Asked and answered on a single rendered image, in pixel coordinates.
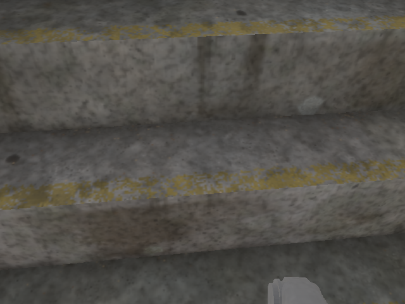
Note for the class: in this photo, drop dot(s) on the right robot thigh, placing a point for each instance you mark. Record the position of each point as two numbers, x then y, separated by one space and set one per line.
294 290

